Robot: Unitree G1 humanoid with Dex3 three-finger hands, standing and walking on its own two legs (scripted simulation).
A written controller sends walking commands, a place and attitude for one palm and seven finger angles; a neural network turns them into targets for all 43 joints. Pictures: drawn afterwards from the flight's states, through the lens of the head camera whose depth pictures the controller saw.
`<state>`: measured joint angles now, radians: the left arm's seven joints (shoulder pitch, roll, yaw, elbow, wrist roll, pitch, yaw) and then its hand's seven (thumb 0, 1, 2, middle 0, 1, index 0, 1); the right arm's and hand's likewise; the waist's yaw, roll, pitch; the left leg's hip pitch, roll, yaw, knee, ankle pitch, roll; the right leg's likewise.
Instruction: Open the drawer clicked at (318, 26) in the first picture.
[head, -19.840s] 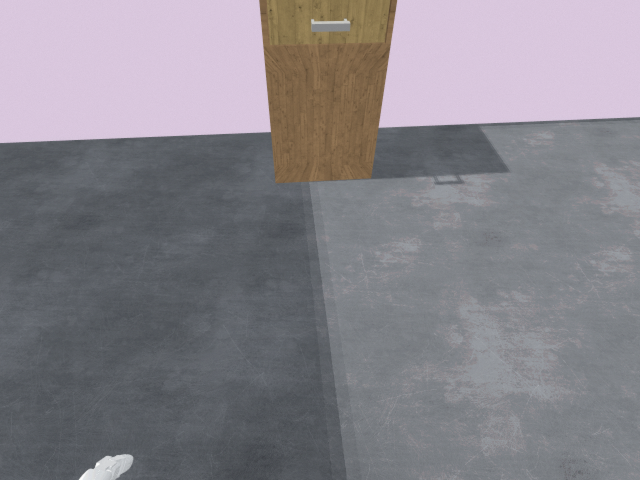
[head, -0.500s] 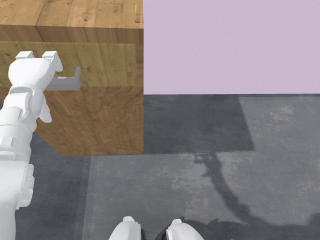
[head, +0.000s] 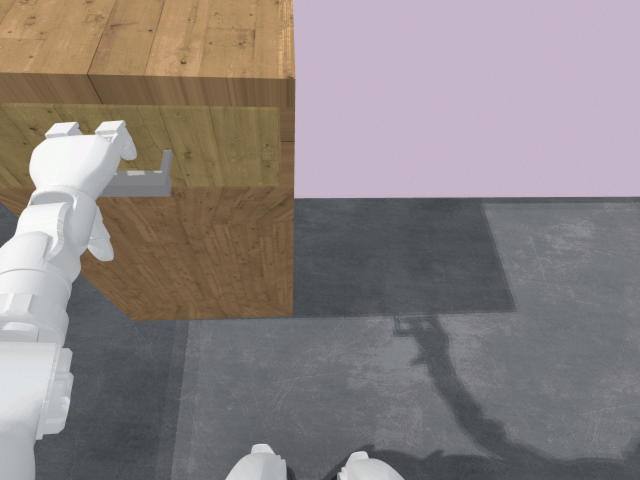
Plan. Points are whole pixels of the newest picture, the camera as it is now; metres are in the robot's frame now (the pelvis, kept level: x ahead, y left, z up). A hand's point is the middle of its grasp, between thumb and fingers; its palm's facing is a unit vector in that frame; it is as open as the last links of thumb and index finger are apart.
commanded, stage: lift the fingers back up to retry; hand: left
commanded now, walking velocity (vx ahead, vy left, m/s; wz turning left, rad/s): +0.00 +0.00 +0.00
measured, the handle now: (121, 170) +0.52 +0.26 +0.02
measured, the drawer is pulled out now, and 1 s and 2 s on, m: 0.00 0.00 0.00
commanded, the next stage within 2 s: re-aim the fingers above the handle in 0.50 s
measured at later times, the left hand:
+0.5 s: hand (71, 177) +0.46 +0.28 +0.08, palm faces -0.09 -0.06 -0.99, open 13.9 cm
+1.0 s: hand (94, 175) +0.47 +0.26 +0.07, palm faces -0.11 -0.05 -0.99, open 13.9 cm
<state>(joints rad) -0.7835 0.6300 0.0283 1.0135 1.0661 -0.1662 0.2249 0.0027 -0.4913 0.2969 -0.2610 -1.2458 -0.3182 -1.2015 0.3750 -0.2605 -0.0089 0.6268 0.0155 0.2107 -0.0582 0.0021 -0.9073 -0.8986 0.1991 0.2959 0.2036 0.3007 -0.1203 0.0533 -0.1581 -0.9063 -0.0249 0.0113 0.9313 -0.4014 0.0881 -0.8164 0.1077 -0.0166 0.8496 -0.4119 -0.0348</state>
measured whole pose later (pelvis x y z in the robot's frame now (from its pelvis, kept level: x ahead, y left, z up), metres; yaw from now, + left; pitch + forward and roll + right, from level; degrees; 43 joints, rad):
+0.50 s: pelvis +0.03 +0.00 +0.02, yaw +1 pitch +16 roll -3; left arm -0.66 0.58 0.00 0.85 1.01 -0.15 0.12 0.00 -0.49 0.30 -0.31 -1.20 -0.32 -1.20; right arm 0.30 -0.26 -0.04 0.62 0.02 0.25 -0.03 0.00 -0.91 -0.90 0.20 0.30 0.20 0.30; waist -0.05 0.06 -0.15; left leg -0.67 -0.05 0.01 0.77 -0.38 0.09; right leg -0.58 0.09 0.00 0.69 -0.39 -0.03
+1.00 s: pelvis +0.02 -0.01 +0.02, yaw +1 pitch +17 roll -3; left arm -0.74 0.59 0.00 0.94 1.03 -0.13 0.14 0.00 -0.49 0.30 -0.31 -1.20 -0.32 -1.20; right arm 0.35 -0.26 -0.03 0.64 0.02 0.24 -0.05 0.00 -0.91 -0.90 0.20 0.30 0.20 0.30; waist -0.09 0.05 -0.14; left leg -0.72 -0.04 0.01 0.79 -0.37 0.08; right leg -0.64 0.10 -0.01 0.73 -0.39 -0.04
